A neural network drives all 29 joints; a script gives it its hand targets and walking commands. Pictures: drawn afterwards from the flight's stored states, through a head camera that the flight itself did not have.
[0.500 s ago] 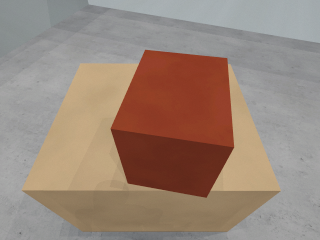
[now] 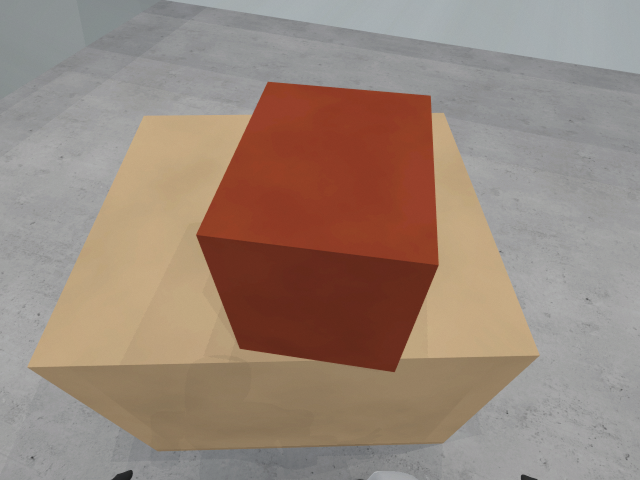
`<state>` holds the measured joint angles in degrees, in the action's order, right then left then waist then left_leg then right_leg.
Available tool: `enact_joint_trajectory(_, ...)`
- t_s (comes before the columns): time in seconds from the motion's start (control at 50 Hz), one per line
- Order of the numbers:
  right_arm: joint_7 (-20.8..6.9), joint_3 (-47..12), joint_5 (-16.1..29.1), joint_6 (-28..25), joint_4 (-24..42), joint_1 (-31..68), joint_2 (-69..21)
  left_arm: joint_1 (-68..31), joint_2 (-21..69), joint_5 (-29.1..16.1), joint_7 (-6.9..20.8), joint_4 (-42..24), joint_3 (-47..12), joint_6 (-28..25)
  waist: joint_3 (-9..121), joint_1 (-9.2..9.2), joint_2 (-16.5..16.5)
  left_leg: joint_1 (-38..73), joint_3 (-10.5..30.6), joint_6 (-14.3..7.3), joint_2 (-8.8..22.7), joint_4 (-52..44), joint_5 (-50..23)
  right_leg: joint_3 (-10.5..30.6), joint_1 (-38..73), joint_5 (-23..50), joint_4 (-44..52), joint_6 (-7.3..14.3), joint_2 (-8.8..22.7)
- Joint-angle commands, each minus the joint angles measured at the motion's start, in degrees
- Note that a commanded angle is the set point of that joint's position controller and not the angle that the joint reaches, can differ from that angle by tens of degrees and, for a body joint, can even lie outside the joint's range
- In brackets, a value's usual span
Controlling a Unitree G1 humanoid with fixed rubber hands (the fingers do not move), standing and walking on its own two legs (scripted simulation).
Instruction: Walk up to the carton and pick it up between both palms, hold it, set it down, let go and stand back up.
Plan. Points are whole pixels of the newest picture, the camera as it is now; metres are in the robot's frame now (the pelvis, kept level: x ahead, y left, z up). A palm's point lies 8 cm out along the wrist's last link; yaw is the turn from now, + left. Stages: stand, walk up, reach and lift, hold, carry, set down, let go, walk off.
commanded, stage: walk up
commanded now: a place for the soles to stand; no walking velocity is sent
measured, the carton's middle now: (331, 227) +0.46 +0.00 +0.01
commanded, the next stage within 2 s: reach and lift in 1.18 s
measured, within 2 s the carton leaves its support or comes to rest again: neither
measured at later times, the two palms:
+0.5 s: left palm out of the picture +0.07 +0.27 -0.10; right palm out of the picture +0.03 -0.27 -0.11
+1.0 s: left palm out of the picture +0.11 +0.28 -0.10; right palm out of the picture +0.07 -0.27 -0.10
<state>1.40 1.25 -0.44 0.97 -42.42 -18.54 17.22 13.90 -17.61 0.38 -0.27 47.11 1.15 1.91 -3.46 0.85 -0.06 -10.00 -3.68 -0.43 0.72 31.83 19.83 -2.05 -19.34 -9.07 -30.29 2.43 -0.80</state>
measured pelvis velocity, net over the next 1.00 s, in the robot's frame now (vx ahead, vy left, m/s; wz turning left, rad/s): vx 0.00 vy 0.01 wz -0.04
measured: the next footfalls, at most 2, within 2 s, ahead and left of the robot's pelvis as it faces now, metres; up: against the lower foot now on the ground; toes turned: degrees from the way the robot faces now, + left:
none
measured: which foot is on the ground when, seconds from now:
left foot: down 0.00-1.00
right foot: down 0.00-1.00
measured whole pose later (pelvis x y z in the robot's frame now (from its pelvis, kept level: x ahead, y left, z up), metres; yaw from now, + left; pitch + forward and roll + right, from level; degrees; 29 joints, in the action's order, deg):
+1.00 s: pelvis +0.00 +0.01 +0.00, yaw -2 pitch -1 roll +0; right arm 0.6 1.3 -0.3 0.2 -37.5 -20.0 16.8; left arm 13.2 -17.6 0.3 1.3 42.0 1.1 1.9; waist -3.2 0.5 0.2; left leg -10.9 -5.6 -0.7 1.3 33.3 21.0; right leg -0.2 -20.8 -9.1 -31.3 2.0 -1.7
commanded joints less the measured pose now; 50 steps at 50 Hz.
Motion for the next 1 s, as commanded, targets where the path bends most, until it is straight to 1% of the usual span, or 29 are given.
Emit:
enact_joint_trajectory(0.0,0.12,1.79,0.07,-0.84,3.53,-5.07,5.47,0.09,-8.74,-0.23,-0.22,-3.74,2.37,-0.71,0.8,-0.62,3.62,-4.49,3.75,-1.73,2.49,-3.34,3.65,14.43,0.81,-10.53,12.21,3.73,9.67)
enact_joint_trajectory(0.04,0.05,1.96,0.06,-1.2,3.74,-5.91,5.76,-0.18,-8.57,-0.17,-0.14,-4.09,2.36,-0.57,1.46,-0.85,3.7,-4.05,4.22,-1.96,2.75,-3.91,3.67,13.94,0.36,-13.0,13.07,3.26,9.28)
enact_joint_trajectory(0.08,-0.03,2.26,0.07,-1.61,3.92,-6.07,6.33,-0.22,-8.08,-0.08,0.01,-4.46,2.34,-0.53,1.7,-0.75,2.62,-4.75,5.3,-2.47,3.74,-5.77,3.95,12.46,0.87,-13.56,12.14,2.26,8.29)
enact_joint_trajectory(0.16,-0.16,2.86,-0.13,-2.05,4.55,-4.81,7.75,0.47,-7.18,0.28,0.48,-5.07,2.45,-0.78,0.75,0.15,-0.63,-8.98,9.16,-3.87,6.85,-10.31,6.54,9.22,3.34,-10.69,6.71,0.5,5.34)
enact_joint_trajectory(0.2,-0.19,2.98,-0.22,-2.1,5.0,-3.79,8.0,1.05,-6.78,0.35,0.69,-5.23,2.44,-1.04,0.22,0.66,-2.33,-11.0,9.73,-4.09,7.61,-11.51,6.92,8.82,4.86,-8.75,4.75,0.36,4.82)
enact_joint_trajectory(0.22,-0.22,2.98,-0.26,-2.05,5.18,-3.51,7.92,1.23,-6.71,0.33,0.74,-5.3,2.5,-1.18,-0.06,0.76,-2.46,-11.67,9.57,-4.09,7.64,-11.55,7.08,8.93,5.07,-8.39,4.46,0.34,4.82)
enact_joint_trajectory(0.24,-0.26,2.98,-0.26,-1.95,5.29,-3.61,7.77,1.31,-6.86,0.38,0.76,-5.4,2.59,-1.28,-0.55,0.74,-2.31,-12.16,9.11,-4.0,7.39,-11.22,7.49,9.45,4.98,-8.76,4.71,0.46,5.05)
enact_joint_trajectory(0.3,-0.39,2.84,-0.25,-1.72,5.23,-5.01,6.83,1.23,-7.63,0.22,0.67,-5.68,2.83,-1.5,-0.9,0.14,-0.12,-10.3,6.98,-3.36,5.61,-8.25,6.31,12.2,2.66,-10.64,7.64,1.27,6.66)
enact_joint_trajectory(0.34,-0.39,2.72,-0.18,-1.66,5.02,-6.57,6.11,1.1,-7.88,0.02,0.51,-5.8,2.87,-1.49,-0.21,-0.48,2.11,-8.07,5.3,-2.78,4.21,-5.81,4.85,13.89,1.22,-12.14,10.11,1.94,7.86)
enact_joint_trajectory(0.4,-0.31,2.64,-0.08,-1.82,5.06,-8.21,5.75,0.99,-7.79,-0.06,0.37,-6.04,2.75,-1.31,1.84,-1.03,3.29,-5.59,4.53,-2.44,3.56,-4.38,3.17,14.34,1.21,-11.89,11.69,2.36,8.51)
enact_joint_trajectory(0.46,-0.21,2.79,-0.06,-2.08,5.42,-7.98,6.37,1.01,-7.26,0.02,0.46,-6.31,2.64,-1.06,2.24,-0.91,2.48,-5.65,5.84,-2.86,4.78,-6.0,2.89,12.36,1.67,-10.15,9.92,1.69,7.33)
enact_joint_trajectory(0.54,-0.21,3.02,-0.15,-2.25,6.11,-5.89,7.63,1.41,-6.48,0.2,0.77,-6.89,2.44,-1.15,1.58,0.08,-0.74,-8.29,8.49,-3.57,7.34,-8.96,1.99,9.75,3.86,-4.88,4.62,0.86,5.25)
enact_joint_trajectory(0.6,-0.33,3.01,-0.15,-2.08,6.87,-4.6,7.78,1.36,-6.49,0.26,0.95,-7.3,2.42,-1.33,1.2,0.34,-2.16,-9.53,8.38,-3.79,8.08,-9.5,1.32,9.29,5.09,-2.06,2.8,0.7,4.73)
enact_joint_trajectory(0.64,-0.39,2.9,-0.11,-1.93,7.2,-4.22,7.65,1.06,-6.85,0.22,0.98,-7.53,2.44,-1.44,0.97,0.19,-2.0,-9.09,7.77,-3.65,8.01,-8.92,0.0,9.51,4.86,0.19,2.41,0.83,4.85)
enact_joint_trajectory(0.7,-0.45,2.76,-0.02,-1.68,7.42,-4.71,7.31,0.88,-7.32,0.1,0.93,-7.78,2.44,-1.49,1.17,-0.26,-0.81,-7.74,6.35,-3.19,7.13,-7.11,-1.22,10.88,4.4,2.5,3.11,1.42,5.77)
enact_joint_trajectory(0.72,-0.44,2.73,-0.03,-1.61,7.5,-4.88,7.25,0.75,-7.55,0.02,0.93,-7.92,2.45,-1.5,1.45,-0.39,0.03,-6.79,5.88,-2.99,6.77,-6.19,-1.78,11.36,3.87,3.13,3.59,1.67,6.06)
enact_joint_trajectory(0.8,-0.4,2.58,0.11,-1.5,8.01,-5.35,6.77,-0.04,-7.79,-0.18,0.99,-8.38,2.31,-1.31,2.52,-0.84,1.59,-4.87,4.69,-2.47,5.69,-4.49,-1.06,12.77,2.73,2.55,5.12,2.52,6.88)
enact_joint_trajectory(0.92,-0.45,2.71,0.13,-1.69,8.83,-4.3,7.56,-0.63,-7.55,-0.02,1.22,-9.01,2.15,-1.05,3.75,-0.51,0.25,-4.97,5.42,-2.69,6.91,-5.55,-2.54,11.23,4.27,4.65,2.8,2.02,5.54)
enact_joint_trajectory(0.98,-0.52,2.83,0.1,-1.61,9.41,-3.39,8.02,-0.89,-7.29,-0.02,1.39,-9.38,2.03,-0.98,3.31,-0.2,-1.24,-5.86,5.93,-3.05,7.84,-6.5,-2.73,10.28,4.76,5.18,1.25,1.64,4.71)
